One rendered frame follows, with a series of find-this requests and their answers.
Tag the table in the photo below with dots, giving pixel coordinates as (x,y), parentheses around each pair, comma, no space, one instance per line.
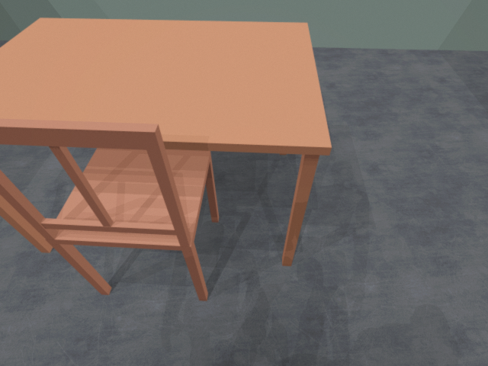
(229,86)

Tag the chair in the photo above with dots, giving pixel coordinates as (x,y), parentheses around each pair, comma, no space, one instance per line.
(133,193)

